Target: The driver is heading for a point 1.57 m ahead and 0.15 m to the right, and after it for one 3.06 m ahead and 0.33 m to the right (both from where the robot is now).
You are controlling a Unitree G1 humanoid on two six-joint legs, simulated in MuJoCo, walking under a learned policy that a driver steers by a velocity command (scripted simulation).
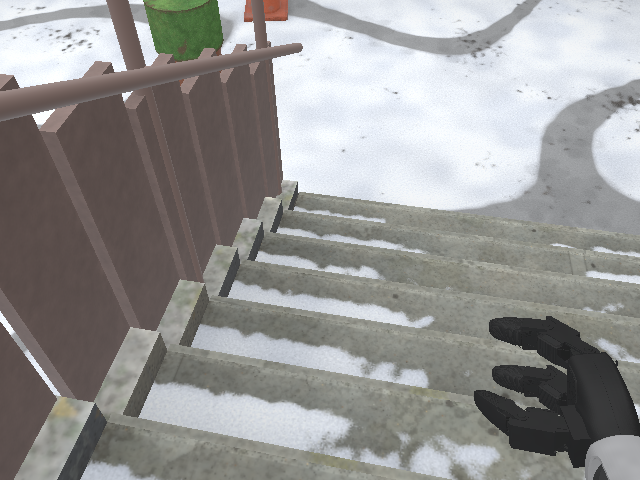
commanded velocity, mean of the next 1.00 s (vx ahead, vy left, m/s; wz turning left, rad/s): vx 0.00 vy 0.00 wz -0.29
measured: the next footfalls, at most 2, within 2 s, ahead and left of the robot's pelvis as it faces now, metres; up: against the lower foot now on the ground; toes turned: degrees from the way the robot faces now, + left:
left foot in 0.02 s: +0.07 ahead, +0.15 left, +0.13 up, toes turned -7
right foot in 0.38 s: +0.11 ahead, -0.03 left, +0.00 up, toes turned -10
